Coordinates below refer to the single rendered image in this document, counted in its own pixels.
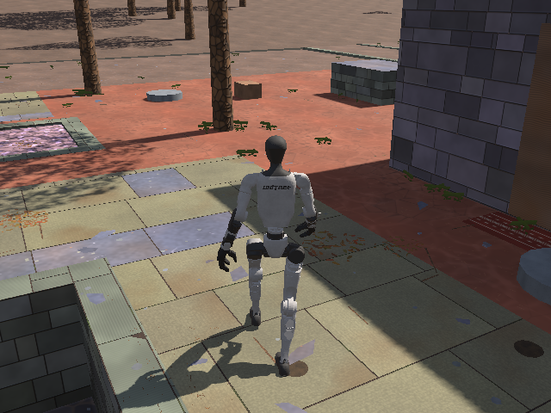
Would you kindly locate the robot right hand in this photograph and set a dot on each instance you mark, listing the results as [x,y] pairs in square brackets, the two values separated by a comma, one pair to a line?
[304,226]

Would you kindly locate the robot left forearm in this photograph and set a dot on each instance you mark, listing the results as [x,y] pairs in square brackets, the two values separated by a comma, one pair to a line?
[231,232]

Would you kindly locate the robot right forearm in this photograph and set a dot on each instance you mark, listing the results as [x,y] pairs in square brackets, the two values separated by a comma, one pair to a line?
[311,222]

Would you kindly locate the robot left hand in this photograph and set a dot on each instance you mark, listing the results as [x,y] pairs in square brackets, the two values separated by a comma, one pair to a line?
[222,258]

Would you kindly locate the robot head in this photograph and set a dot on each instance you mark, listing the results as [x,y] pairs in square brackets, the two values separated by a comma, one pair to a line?
[275,147]

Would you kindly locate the right robot foot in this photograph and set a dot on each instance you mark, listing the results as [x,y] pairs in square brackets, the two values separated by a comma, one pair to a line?
[283,367]

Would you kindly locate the robot right upper arm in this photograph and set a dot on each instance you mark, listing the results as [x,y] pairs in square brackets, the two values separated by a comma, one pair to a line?
[306,192]

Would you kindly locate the robot left upper arm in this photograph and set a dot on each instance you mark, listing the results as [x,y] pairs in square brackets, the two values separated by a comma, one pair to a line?
[244,195]

